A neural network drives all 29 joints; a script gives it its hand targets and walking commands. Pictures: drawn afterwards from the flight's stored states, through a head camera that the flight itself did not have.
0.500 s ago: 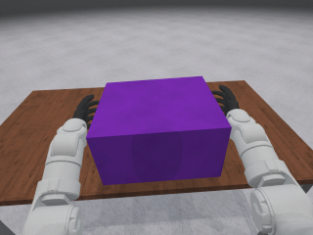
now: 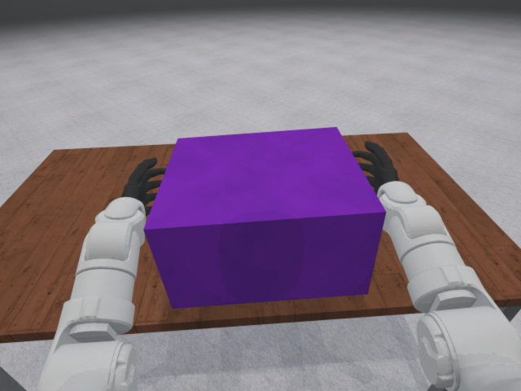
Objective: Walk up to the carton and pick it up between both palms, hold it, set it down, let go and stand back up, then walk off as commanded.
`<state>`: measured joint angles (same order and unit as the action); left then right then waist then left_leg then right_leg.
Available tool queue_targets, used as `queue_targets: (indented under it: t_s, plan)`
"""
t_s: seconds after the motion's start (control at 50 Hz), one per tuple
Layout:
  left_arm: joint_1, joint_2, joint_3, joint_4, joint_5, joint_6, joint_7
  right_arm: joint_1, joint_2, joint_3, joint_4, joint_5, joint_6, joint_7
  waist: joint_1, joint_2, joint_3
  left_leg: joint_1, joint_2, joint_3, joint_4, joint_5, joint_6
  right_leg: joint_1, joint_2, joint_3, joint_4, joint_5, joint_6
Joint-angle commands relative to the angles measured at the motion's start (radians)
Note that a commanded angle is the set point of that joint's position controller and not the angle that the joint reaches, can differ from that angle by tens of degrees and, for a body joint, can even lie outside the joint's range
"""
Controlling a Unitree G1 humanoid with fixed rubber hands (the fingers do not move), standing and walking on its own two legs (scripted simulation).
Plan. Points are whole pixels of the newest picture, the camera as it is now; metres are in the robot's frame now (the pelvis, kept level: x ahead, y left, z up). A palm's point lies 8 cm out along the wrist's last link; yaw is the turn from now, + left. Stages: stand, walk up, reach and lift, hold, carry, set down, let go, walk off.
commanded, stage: hold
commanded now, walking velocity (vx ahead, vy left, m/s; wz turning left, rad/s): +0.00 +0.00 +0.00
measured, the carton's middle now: (263, 208) +0.40 +0.01 +0.14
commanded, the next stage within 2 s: none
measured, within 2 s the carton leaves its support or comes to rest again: neither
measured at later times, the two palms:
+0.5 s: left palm (135, 205) +0.37 +0.20 +0.18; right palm (385, 188) +0.38 -0.18 +0.18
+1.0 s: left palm (135, 205) +0.37 +0.20 +0.18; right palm (385, 187) +0.38 -0.18 +0.18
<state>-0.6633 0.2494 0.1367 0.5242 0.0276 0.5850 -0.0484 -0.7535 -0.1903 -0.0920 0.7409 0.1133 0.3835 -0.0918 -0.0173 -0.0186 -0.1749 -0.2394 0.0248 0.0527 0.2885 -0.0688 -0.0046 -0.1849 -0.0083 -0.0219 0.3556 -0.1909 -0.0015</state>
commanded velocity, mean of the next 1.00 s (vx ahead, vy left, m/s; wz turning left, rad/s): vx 0.00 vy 0.00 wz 0.00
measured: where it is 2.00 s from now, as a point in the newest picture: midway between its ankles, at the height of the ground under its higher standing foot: outside the picture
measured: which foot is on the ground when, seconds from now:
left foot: down 0.00-1.00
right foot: down 0.00-1.00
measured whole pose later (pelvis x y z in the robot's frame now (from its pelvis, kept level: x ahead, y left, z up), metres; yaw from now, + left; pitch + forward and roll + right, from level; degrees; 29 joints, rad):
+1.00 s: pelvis +0.00 +0.00 +0.00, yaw +0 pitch +1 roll +0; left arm -0.66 0.25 0.14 0.52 0.03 0.59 -0.05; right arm -0.75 -0.19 -0.09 0.74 0.11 0.39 -0.09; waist -0.02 -0.02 -0.17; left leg -0.24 0.02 0.05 0.29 -0.07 0.00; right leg -0.18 -0.01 -0.02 0.36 -0.19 0.00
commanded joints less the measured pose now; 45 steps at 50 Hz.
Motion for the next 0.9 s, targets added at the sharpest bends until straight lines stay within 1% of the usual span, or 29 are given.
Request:
queue_targets:
  t_s: [0.0,0.08,0.16,0.18,0.2,0.22,0.28,0.3,0.32,0.38,0.44,0.46,0.52,0.62,0.66,0.68,0.72,0.86,0.88]
  plan:
    - [-0.651,-0.699,-0.178,-0.384,-0.088,-0.072,-0.117,-0.684,0.565,0.328,-0.434,0.231,-0.082,0.124,-0.004,-0.026,-0.322,0.342,-0.062,-0.06,0.016,0.176,0.022,0.094,0.042,0.003,-0.129,0.232,0.037]
    - [-0.648,-0.7,-0.176,-0.37,-0.085,-0.071,-0.117,-0.691,0.567,0.328,-0.435,0.229,-0.081,0.123,-0.001,-0.031,-0.312,0.336,-0.062,-0.059,0.014,0.161,0.025,0.086,0.042,0.002,-0.131,0.22,0.038]
    - [-0.662,-0.706,-0.189,-0.394,-0.093,-0.074,-0.116,-0.691,0.57,0.327,-0.446,0.229,-0.082,0.123,-0.006,-0.024,-0.336,0.346,-0.062,-0.061,0.019,0.176,0.021,0.09,0.042,0.002,-0.128,0.234,0.038]
    - [-0.647,-0.702,-0.181,-0.38,-0.089,-0.071,-0.116,-0.687,0.566,0.327,-0.439,0.23,-0.08,0.123,-0.004,-0.028,-0.314,0.34,-0.06,-0.062,0.016,0.167,0.023,0.087,0.042,0.003,-0.13,0.224,0.037]
    - [-0.657,-0.703,-0.185,-0.389,-0.092,-0.073,-0.116,-0.689,0.568,0.33,-0.441,0.232,-0.081,0.123,-0.002,-0.026,-0.322,0.338,-0.061,-0.06,0.017,0.169,0.023,0.089,0.042,0.003,-0.129,0.225,0.036]
    - [-0.643,-0.705,-0.186,-0.374,-0.091,-0.069,-0.117,-0.686,0.565,0.326,-0.443,0.227,-0.08,0.123,-0.007,-0.026,-0.314,0.337,-0.061,-0.061,0.017,0.164,0.023,0.087,0.041,0.003,-0.13,0.224,0.037]
    - [-0.647,-0.705,-0.183,-0.372,-0.092,-0.07,-0.118,-0.694,0.567,0.325,-0.445,0.226,-0.079,0.123,-0.006,-0.033,-0.316,0.336,-0.061,-0.06,0.015,0.159,0.026,0.087,0.04,0.004,-0.131,0.223,0.037]
    - [-0.651,-0.701,-0.178,-0.369,-0.087,-0.069,-0.12,-0.687,0.566,0.322,-0.43,0.222,-0.076,0.122,-0.007,-0.032,-0.311,0.335,-0.062,-0.06,0.014,0.15,0.026,0.088,0.039,0.004,-0.132,0.214,0.037]
    - [-0.657,-0.704,-0.184,-0.386,-0.092,-0.072,-0.118,-0.692,0.574,0.327,-0.444,0.226,-0.079,0.122,-0.005,-0.03,-0.325,0.337,-0.062,-0.061,0.016,0.165,0.025,0.091,0.04,0.004,-0.129,0.229,0.037]
    - [-0.649,-0.703,-0.181,-0.379,-0.091,-0.071,-0.118,-0.695,0.57,0.328,-0.441,0.227,-0.078,0.124,-0.002,-0.033,-0.32,0.338,-0.062,-0.06,0.017,0.164,0.026,0.089,0.041,0.003,-0.129,0.228,0.037]
    - [-0.652,-0.709,-0.187,-0.372,-0.09,-0.069,-0.118,-0.692,0.568,0.32,-0.435,0.222,-0.077,0.122,-0.01,-0.026,-0.311,0.335,-0.061,-0.061,0.015,0.154,0.023,0.085,0.039,0.004,-0.131,0.22,0.037]
    - [-0.654,-0.713,-0.193,-0.385,-0.093,-0.069,-0.118,-0.691,0.571,0.323,-0.438,0.226,-0.078,0.123,-0.01,-0.02,-0.322,0.339,-0.06,-0.062,0.018,0.165,0.019,0.087,0.041,0.004,-0.129,0.224,0.035]
    - [-0.648,-0.705,-0.178,-0.373,-0.088,-0.069,-0.119,-0.691,0.573,0.325,-0.439,0.224,-0.076,0.124,-0.001,-0.035,-0.314,0.337,-0.061,-0.06,0.014,0.152,0.027,0.087,0.04,0.004,-0.131,0.214,0.037]
    - [-0.655,-0.715,-0.192,-0.375,-0.095,-0.07,-0.117,-0.702,0.571,0.319,-0.445,0.222,-0.079,0.124,-0.01,-0.023,-0.327,0.337,-0.061,-0.061,0.016,0.151,0.022,0.086,0.04,0.004,-0.131,0.215,0.035]
    - [-0.652,-0.714,-0.192,-0.375,-0.097,-0.071,-0.118,-0.701,0.57,0.322,-0.445,0.221,-0.079,0.125,-0.008,-0.028,-0.324,0.337,-0.06,-0.06,0.017,0.152,0.024,0.087,0.04,0.005,-0.13,0.217,0.036]
    - [-0.65,-0.709,-0.183,-0.374,-0.091,-0.07,-0.118,-0.7,0.575,0.325,-0.447,0.224,-0.078,0.124,-0.003,-0.032,-0.319,0.336,-0.062,-0.06,0.017,0.157,0.027,0.091,0.039,0.006,-0.13,0.224,0.036]
    - [-0.648,-0.711,-0.182,-0.37,-0.091,-0.07,-0.12,-0.693,0.57,0.322,-0.434,0.223,-0.075,0.123,-0.006,-0.029,-0.314,0.334,-0.062,-0.06,0.016,0.152,0.024,0.089,0.039,0.005,-0.13,0.221,0.037]
    - [-0.656,-0.709,-0.184,-0.378,-0.091,-0.069,-0.12,-0.703,0.574,0.324,-0.445,0.224,-0.076,0.124,-0.005,-0.03,-0.323,0.334,-0.061,-0.06,0.016,0.146,0.026,0.091,0.039,0.005,-0.13,0.215,0.036]
    - [-0.654,-0.711,-0.189,-0.377,-0.095,-0.07,-0.12,-0.702,0.574,0.322,-0.447,0.221,-0.075,0.124,-0.009,-0.032,-0.321,0.333,-0.061,-0.061,0.016,0.147,0.025,0.088,0.038,0.005,-0.13,0.218,0.036]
